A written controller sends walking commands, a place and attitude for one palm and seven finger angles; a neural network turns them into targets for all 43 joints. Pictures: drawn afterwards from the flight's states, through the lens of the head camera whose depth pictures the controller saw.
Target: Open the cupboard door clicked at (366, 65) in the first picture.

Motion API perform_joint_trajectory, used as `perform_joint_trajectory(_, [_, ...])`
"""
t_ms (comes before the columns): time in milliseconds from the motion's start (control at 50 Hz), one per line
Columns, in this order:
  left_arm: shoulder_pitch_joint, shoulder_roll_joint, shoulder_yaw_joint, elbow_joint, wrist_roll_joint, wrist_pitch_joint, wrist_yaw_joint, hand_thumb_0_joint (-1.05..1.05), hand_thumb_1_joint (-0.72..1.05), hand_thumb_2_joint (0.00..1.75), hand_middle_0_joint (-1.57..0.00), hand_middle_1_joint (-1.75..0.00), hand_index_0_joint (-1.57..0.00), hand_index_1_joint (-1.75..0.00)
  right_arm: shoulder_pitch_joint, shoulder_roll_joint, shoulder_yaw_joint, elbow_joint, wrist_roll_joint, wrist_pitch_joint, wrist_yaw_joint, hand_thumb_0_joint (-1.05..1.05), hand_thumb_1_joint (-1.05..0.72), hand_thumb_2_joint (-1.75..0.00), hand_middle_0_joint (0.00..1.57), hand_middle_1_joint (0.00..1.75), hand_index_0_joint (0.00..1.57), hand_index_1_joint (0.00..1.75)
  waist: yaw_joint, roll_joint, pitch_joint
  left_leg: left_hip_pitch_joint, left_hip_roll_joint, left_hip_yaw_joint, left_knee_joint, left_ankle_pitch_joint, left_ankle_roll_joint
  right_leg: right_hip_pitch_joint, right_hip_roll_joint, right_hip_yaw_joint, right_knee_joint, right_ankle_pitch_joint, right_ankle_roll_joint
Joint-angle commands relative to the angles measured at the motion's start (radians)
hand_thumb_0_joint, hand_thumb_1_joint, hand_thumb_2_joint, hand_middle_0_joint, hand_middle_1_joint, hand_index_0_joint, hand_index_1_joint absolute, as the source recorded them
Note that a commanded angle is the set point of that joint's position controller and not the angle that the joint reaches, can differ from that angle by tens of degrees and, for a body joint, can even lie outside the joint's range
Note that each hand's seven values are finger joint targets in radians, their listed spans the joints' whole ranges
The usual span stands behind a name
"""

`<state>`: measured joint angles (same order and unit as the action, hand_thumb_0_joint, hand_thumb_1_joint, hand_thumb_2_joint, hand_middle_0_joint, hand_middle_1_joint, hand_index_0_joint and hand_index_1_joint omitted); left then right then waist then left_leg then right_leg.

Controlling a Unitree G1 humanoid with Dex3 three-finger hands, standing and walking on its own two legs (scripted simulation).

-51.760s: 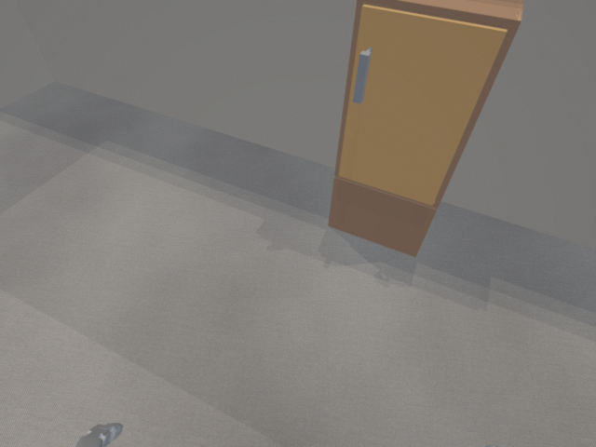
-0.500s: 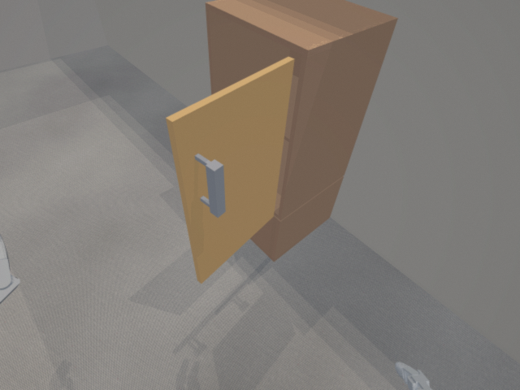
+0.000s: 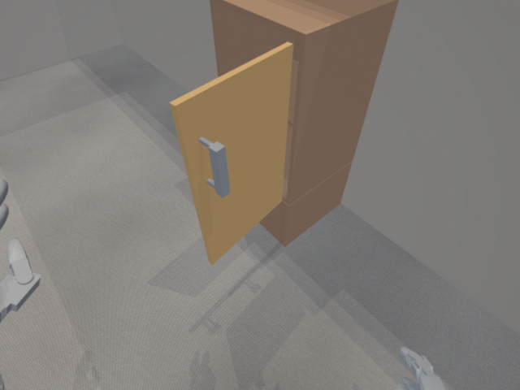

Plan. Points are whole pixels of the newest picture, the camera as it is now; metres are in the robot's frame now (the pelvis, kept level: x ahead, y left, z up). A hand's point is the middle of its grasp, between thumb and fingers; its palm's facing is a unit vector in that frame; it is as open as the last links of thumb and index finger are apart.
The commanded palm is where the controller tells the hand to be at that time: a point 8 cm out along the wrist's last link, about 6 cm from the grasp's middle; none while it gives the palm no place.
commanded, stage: stop stepping back and stand still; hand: left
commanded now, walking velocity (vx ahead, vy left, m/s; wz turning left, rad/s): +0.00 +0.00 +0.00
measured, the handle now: (213, 167) +0.57 +0.15 -0.02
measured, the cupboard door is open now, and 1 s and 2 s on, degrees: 98 98 98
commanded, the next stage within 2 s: let the arm hang, fingers relaxed in 0.74 s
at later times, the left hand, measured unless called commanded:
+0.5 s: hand (8, 299) +0.18 +0.30 +0.14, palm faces +0.40 -0.80 -0.45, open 7.4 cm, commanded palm +0.12 +0.33 +0.18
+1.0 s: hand (93, 370) +0.16 +0.28 -0.06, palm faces +0.05 -0.91 -0.42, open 7.4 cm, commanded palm none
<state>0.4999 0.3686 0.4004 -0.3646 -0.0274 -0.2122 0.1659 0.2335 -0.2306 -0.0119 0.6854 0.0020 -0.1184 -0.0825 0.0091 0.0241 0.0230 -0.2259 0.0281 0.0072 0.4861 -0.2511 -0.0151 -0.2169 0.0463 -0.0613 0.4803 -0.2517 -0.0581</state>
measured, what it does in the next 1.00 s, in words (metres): stands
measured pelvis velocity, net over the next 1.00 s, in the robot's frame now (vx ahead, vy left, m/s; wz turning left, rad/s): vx -0.02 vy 0.04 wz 0.01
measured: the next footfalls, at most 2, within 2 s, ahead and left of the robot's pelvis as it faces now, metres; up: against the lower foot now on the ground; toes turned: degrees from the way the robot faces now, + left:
none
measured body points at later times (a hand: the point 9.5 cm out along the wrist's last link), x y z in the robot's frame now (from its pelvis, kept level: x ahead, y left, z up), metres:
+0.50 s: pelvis -0.02 +0.03 +0.01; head +0.00 +0.04 +0.46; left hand +0.16 +0.34 +0.16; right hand +0.14 -0.20 -0.08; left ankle +0.01 +0.13 -0.74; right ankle +0.01 -0.08 -0.74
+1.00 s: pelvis -0.02 +0.04 -0.01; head +0.00 +0.01 +0.44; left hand +0.15 +0.32 -0.04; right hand +0.14 -0.22 -0.13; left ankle +0.01 +0.13 -0.74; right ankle +0.01 -0.08 -0.74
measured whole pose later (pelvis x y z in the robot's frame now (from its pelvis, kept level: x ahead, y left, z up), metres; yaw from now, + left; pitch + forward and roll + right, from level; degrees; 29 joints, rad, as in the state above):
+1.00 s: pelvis -0.02 +0.04 -0.01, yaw +1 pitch +1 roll +0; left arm 0.27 0.31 0.09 0.39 0.03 0.01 0.02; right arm 0.10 -0.30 -0.01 0.82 -0.02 -0.05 0.01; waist -0.01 0.06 0.02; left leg -0.33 -0.04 0.03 0.54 -0.23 0.04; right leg -0.33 -0.02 -0.04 0.56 -0.25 -0.01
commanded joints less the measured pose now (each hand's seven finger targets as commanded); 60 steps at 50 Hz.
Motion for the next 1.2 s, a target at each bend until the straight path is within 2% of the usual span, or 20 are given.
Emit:
perform_joint_trajectory(0, [-0.035,0.223,0.106,-0.320,0.006,-0.053,0.003,0.00,0.90,0.90,-0.20,-0.30,-0.20,-0.30,-0.100,-0.101,-0.025,-0.193,-0.001,-0.069,-0.005,0.00,-0.90,-0.90,0.20,0.30,0.20,0.30,-0.008,0.016,-0.141,0.052,0.051,-0.028,-0.067,0.291,0.049,0.089,-0.107,0.145,-0.074,0.317,0.064])
perform_joint_trajectory(20, [-0.059,0.237,0.112,-0.364,0.008,-0.055,0.004,0.00,0.90,0.90,-0.20,-0.30,-0.20,-0.30,-0.106,-0.104,-0.025,-0.194,-0.003,-0.071,-0.005,0.00,-0.90,-0.90,0.20,0.30,0.20,0.30,-0.005,0.050,-0.145,0.047,0.052,-0.031,-0.079,0.275,0.045,0.095,-0.098,0.146,-0.072,0.283,0.063])
perform_joint_trajectory(120, [0.031,0.262,0.170,-0.358,-0.003,-0.052,0.015,0.00,0.90,0.90,-0.20,-0.30,-0.20,-0.30,-0.107,-0.098,-0.026,-0.214,-0.007,-0.069,0.000,0.00,-0.90,-0.90,0.20,0.30,0.20,0.30,0.001,0.063,-0.123,-0.021,0.042,-0.047,-0.113,0.131,0.041,0.105,-0.088,0.144,-0.115,0.154,0.053])
perform_joint_trajectory(280, [0.042,0.192,0.117,-0.227,-0.016,-0.036,0.001,0.00,0.90,0.90,-0.20,-0.30,-0.20,-0.30,-0.102,-0.099,-0.022,-0.213,0.000,-0.043,0.004,0.00,-0.90,-0.90,0.20,0.30,0.20,0.30,-0.015,0.022,-0.050,-0.057,0.040,-0.051,-0.149,0.001,0.031,0.037,-0.075,0.137,-0.186,0.035,0.058])
perform_joint_trajectory(340, [0.001,0.182,0.087,-0.240,-0.010,-0.032,-0.004,0.00,0.90,0.90,-0.20,-0.30,-0.20,-0.30,-0.109,-0.105,-0.022,-0.213,0.001,-0.048,-0.001,0.00,-0.90,-0.90,0.20,0.30,0.20,0.30,-0.014,0.016,-0.048,-0.055,0.041,-0.056,-0.171,-0.010,0.033,0.040,-0.065,0.121,-0.185,0.034,0.064])
perform_joint_trajectory(420, [-0.048,0.223,0.106,-0.326,0.002,-0.034,0.002,0.00,0.90,0.90,-0.20,-0.30,-0.20,-0.30,-0.111,-0.109,-0.021,-0.214,-0.005,-0.059,-0.008,0.00,-0.90,-0.90,0.20,0.30,0.20,0.30,-0.006,0.066,-0.102,-0.053,0.051,-0.072,-0.210,-0.001,0.041,0.103,-0.050,0.089,-0.132,0.080,0.070])
perform_joint_trajectory(500, [-0.022,0.216,0.111,-0.362,0.006,-0.039,0.010,0.00,0.90,0.90,-0.20,-0.30,-0.20,-0.30,-0.105,-0.102,-0.019,-0.220,-0.007,-0.067,-0.008,0.00,-0.90,-0.90,0.20,0.30,0.20,0.30,-0.002,0.113,-0.109,-0.079,0.056,-0.076,-0.222,-0.019,0.042,0.139,-0.046,0.079,-0.099,0.101,0.069])
perform_joint_trajectory(520, [-0.013,0.236,0.131,-0.363,0.007,-0.041,0.012,0.00,0.90,0.90,-0.20,-0.30,-0.20,-0.30,-0.104,-0.104,-0.019,-0.218,-0.011,-0.070,-0.009,0.00,-0.90,-0.90,0.20,0.30,0.20,0.30,0.001,0.106,-0.105,-0.091,0.055,-0.085,-0.226,-0.024,0.039,0.143,-0.045,0.075,-0.100,0.095,0.068])
perform_joint_trajectory(640, [0.047,0.192,0.122,-0.276,-0.005,-0.046,0.007,0.00,0.90,0.90,-0.20,-0.30,-0.20,-0.30,-0.099,-0.097,-0.019,-0.211,-0.007,-0.065,-0.003,0.00,-0.90,-0.90,0.20,0.30,0.20,0.30,-0.005,0.046,-0.069,-0.105,0.046,-0.074,-0.208,-0.008,0.024,0.119,-0.057,0.078,-0.129,0.096,0.064])
perform_joint_trajectory(800, [0.045,0.197,0.116,-0.279,-0.009,-0.047,0.000,0.00,0.90,0.90,-0.20,-0.30,-0.20,-0.30,-0.100,-0.103,-0.027,-0.207,-0.003,-0.055,-0.003,0.00,-0.90,-0.90,0.20,0.30,0.20,0.30,-0.006,0.018,-0.123,-0.036,0.035,-0.053,-0.168,0.115,0.023,0.116,-0.062,0.082,-0.132,0.179,0.065])
perform_joint_trajectory(820, [-0.066,-0.002,-0.345,0.491,0.032,0.065,-0.121,0.00,0.90,0.90,-0.20,-0.30,-0.20,-0.30,-0.179,-0.208,-0.061,0.037,0.022,-0.125,0.086,0.00,-0.90,-0.90,0.20,0.30,0.20,0.30,-0.057,0.033,-0.019,-0.076,0.066,-0.084,-0.017,0.298,0.019,-0.087,-0.112,0.025,-0.011,0.177,0.039])
perform_joint_trajectory(840, [-0.085,0.018,-0.285,0.531,0.046,0.165,-0.152,0.00,0.90,0.90,-0.20,-0.30,-0.20,-0.30,-0.087,-0.244,-0.071,0.055,0.007,-0.035,0.094,0.00,-0.90,-0.90,0.20,0.30,0.20,0.30,-0.038,0.044,-0.077,-0.038,0.090,-0.091,-0.032,0.379,0.022,-0.084,-0.139,0.089,-0.028,0.140,0.024])
perform_joint_trajectory(880, [-0.102,0.008,-0.285,0.553,0.054,0.198,-0.158,0.00,0.90,0.90,-0.20,-0.30,-0.20,-0.30,-0.077,-0.224,-0.064,0.037,-0.003,0.011,0.088,0.00,-0.90,-0.90,0.20,0.30,0.20,0.30,-0.032,0.052,-0.102,-0.081,0.125,-0.133,-0.050,0.332,0.065,-0.077,-0.100,0.056,0.060,0.015,0.022])
perform_joint_trajectory(920, [-0.140,0.032,-0.297,0.656,0.064,0.192,-0.158,0.00,0.90,0.90,-0.20,-0.30,-0.20,-0.30,-0.098,-0.224,-0.046,0.036,-0.015,0.040,0.084,0.00,-0.90,-0.90,0.20,0.30,0.20,0.30,-0.012,-0.061,-0.121,-0.104,0.122,-0.166,-0.062,0.319,0.089,-0.012,-0.085,0.076,0.079,0.020,0.013])
perform_joint_trajectory(960, [-0.175,0.055,-0.304,0.779,0.068,0.187,-0.160,0.00,0.90,0.90,-0.20,-0.30,-0.20,-0.30,-0.105,-0.225,-0.042,0.061,-0.023,0.055,0.085,0.00,-0.90,-0.90,0.20,0.30,0.20,0.30,-0.005,-0.185,-0.155,-0.079,0.084,-0.143,-0.029,0.257,0.080,0.019,-0.126,0.114,0.018,0.098,0.001])
perform_joint_trajectory(980, [-0.207,0.065,-0.309,0.844,0.068,0.188,-0.159,0.00,0.90,0.90,-0.20,-0.30,-0.20,-0.30,-0.099,-0.219,-0.041,0.080,-0.024,0.064,0.085,0.00,-0.90,-0.90,0.20,0.30,0.20,0.30,-0.012,-0.208,-0.156,-0.051,0.058,-0.121,-0.010,0.225,0.070,0.004,-0.152,0.139,-0.005,0.125,-0.010])
perform_joint_trajectory(1020, [-0.258,0.056,-0.332,0.954,0.061,0.198,-0.153,0.00,0.90,0.90,-0.20,-0.30,-0.20,-0.30,-0.085,-0.193,-0.030,0.113,-0.026,0.087,0.083,0.00,-0.90,-0.90,0.20,0.30,0.20,0.30,-0.028,-0.169,-0.132,-0.008,0.033,-0.101,-0.011,0.165,0.055,-0.039,-0.173,0.162,-0.046,0.088,-0.022])
perform_joint_trajectory(1060, [-0.273,0.035,-0.350,1.047,0.054,0.205,-0.150,0.00,0.90,0.90,-0.20,-0.30,-0.20,-0.30,-0.089,-0.162,-0.015,0.151,-0.030,0.099,0.080,0.00,-0.90,-0.90,0.20,0.30,0.20,0.30,-0.023,-0.016,-0.094,-0.016,0.039,-0.105,-0.057,0.151,0.053,-0.031,-0.158,0.156,-0.052,0.063,-0.010])
perform_joint_trajectory(1100, [-0.259,0.028,-0.356,1.137,0.050,0.203,-0.149,0.00,0.90,0.90,-0.20,-0.30,-0.20,-0.30,-0.093,-0.146,-0.009,0.185,-0.029,0.105,0.075,0.00,-0.90,-0.90,0.20,0.30,0.20,0.30,-0.012,0.072,-0.083,-0.026,0.045,-0.103,-0.083,0.133,0.050,0.004,-0.150,0.153,-0.072,0.056,-0.003])
perform_joint_trajectory(1180, [-0.235,-0.001,-0.355,1.269,0.042,0.198,-0.146,0.00,0.90,0.90,-0.20,-0.30,-0.20,-0.30,-0.046,-0.112,-0.006,0.253,-0.028,0.116,0.064,0.00,-0.90,-0.90,0.20,0.30,0.20,0.30,-0.010,0.154,-0.078,-0.020,0.047,-0.097,-0.097,0.078,0.042,0.040,-0.156,0.151,-0.128,0.028,-0.012])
